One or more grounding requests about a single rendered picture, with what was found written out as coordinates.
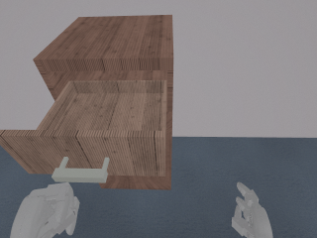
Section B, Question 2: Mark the left robot hand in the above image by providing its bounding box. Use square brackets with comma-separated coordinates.
[10, 182, 80, 238]

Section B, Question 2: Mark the handle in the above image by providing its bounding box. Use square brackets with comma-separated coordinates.
[52, 157, 110, 183]

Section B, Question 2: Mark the cabinet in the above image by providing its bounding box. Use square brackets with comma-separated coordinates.
[33, 15, 174, 190]

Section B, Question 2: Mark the right robot hand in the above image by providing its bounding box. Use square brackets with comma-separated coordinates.
[232, 181, 273, 238]

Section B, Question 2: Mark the drawer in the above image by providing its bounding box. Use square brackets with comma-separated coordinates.
[0, 80, 167, 177]

